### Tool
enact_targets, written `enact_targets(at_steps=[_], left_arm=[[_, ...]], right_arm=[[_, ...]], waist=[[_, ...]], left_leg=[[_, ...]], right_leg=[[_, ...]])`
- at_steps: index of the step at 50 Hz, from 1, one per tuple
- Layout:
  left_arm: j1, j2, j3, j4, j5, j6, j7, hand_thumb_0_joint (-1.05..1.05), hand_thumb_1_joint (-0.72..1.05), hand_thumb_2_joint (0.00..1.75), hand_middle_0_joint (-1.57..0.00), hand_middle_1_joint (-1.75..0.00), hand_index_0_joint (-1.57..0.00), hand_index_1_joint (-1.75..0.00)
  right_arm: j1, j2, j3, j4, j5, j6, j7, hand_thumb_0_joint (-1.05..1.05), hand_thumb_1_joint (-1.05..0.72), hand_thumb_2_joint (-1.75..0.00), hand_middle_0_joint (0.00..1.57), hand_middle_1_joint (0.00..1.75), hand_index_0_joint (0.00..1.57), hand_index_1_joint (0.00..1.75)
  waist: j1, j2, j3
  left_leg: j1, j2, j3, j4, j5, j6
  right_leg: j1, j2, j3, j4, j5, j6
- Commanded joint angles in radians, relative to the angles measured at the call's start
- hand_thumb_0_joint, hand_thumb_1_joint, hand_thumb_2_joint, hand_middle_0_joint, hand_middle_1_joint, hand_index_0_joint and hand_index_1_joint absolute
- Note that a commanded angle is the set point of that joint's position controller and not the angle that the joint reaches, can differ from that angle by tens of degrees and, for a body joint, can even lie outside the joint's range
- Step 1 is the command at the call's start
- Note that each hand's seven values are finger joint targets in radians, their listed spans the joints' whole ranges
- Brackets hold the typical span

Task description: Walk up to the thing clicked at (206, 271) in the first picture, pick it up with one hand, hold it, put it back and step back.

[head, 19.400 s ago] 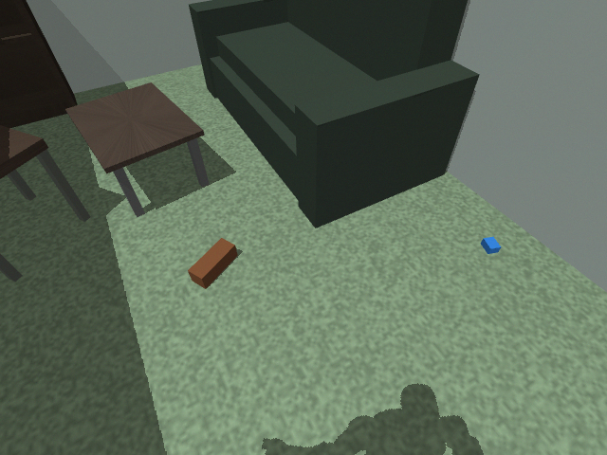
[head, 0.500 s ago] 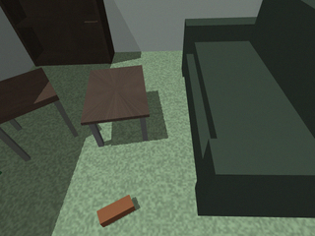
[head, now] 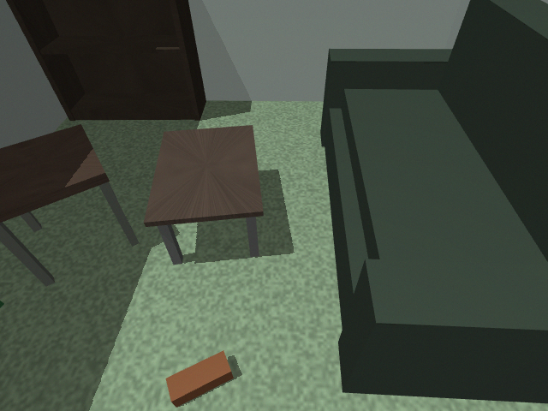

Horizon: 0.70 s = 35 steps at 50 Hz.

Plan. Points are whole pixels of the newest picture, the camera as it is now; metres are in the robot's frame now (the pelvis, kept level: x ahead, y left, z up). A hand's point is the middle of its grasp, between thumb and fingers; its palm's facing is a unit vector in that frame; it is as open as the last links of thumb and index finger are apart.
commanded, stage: walk up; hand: left
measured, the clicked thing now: (200, 378) +0.40 +0.30 -0.74
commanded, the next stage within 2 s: stand in 0.72 s
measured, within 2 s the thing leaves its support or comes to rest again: neither
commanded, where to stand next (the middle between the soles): +0.06 +0.00 m, yaw -1 degrees
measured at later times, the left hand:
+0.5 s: hand out of the picture +0.08 +0.26 -0.15, palm faces +0.00 -0.94 -0.35, open 7.4 cm
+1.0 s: hand out of the picture +0.09 +0.25 -0.15, palm faces -0.02 -0.94 -0.35, open 7.4 cm
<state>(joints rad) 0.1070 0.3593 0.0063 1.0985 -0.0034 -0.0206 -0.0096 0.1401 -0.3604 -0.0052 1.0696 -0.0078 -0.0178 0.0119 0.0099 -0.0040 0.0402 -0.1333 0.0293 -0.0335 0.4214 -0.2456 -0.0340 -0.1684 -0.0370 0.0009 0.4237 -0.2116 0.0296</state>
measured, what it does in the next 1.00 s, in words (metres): stands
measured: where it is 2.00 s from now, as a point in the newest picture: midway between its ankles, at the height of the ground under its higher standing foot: outside the picture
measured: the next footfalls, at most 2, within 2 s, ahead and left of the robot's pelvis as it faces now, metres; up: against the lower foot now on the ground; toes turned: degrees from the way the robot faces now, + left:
none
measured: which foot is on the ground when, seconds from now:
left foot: down 0.00-1.00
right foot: down 0.00-1.00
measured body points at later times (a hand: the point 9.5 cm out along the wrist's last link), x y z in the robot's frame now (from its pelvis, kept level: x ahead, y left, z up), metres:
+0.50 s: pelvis +0.01 +0.00 +0.00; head +0.02 +0.00 +0.45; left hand +0.09 +0.30 -0.13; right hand +0.08 -0.30 -0.13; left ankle -0.01 +0.14 -0.74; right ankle +0.01 -0.14 -0.74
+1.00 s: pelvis +0.01 +0.00 +0.01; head +0.02 +0.00 +0.45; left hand +0.09 +0.30 -0.13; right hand +0.09 -0.30 -0.13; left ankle -0.01 +0.14 -0.74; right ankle +0.01 -0.14 -0.74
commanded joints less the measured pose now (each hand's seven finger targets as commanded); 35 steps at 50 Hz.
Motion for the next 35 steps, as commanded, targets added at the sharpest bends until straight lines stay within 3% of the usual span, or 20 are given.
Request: enact_targets(at_steps=[1,4,12,35], left_arm=[[-0.065,0.216,0.044,-0.049,0.006,-0.023,0.013,0.0,0.9,0.9,-0.2,-0.3,-0.2,-0.3],[-0.059,0.214,0.044,-0.033,0.005,-0.022,0.015,0.0,0.9,0.9,-0.2,-0.3,-0.2,-0.3],[-0.075,0.211,0.043,-0.018,0.011,-0.021,0.014,0.0,0.9,0.9,-0.2,-0.3,-0.2,-0.3],[-0.079,0.206,0.048,-0.014,0.013,-0.018,0.02,0.0,0.9,0.9,-0.2,-0.3,-0.2,-0.3]], right_arm=[[-0.042,-0.214,-0.048,-0.041,0.004,-0.014,-0.014,0.0,-0.9,-0.9,0.2,0.3,0.2,0.3],[-0.055,-0.215,-0.05,-0.034,0.005,-0.014,-0.014,0.0,-0.9,-0.9,0.2,0.3,0.2,0.3],[-0.077,-0.21,-0.048,-0.024,0.003,-0.009,-0.011,0.0,-0.9,-0.9,0.2,0.3,0.2,0.3],[-0.054,-0.203,-0.049,-0.001,0.003,-0.003,-0.014,0.0,-0.9,-0.9,0.2,0.3,0.2,0.3]], waist=[[-0.01,0.015,-0.076],[-0.005,0.019,-0.072],[-0.005,0.006,-0.054],[-0.012,0.006,-0.065]], left_leg=[[-0.018,0.084,-0.051,-0.085,0.187,0.067],[0.009,0.087,-0.048,-0.092,0.221,0.062],[0.011,0.083,-0.048,-0.119,0.171,0.061],[0.024,0.08,-0.038,-0.129,0.204,0.056]], right_leg=[[0.074,-0.086,0.071,-0.072,0.203,-0.059],[0.067,-0.081,0.062,-0.077,0.215,-0.055],[0.06,-0.078,0.066,-0.11,0.163,-0.045],[0.091,-0.079,0.059,-0.105,0.214,-0.044]])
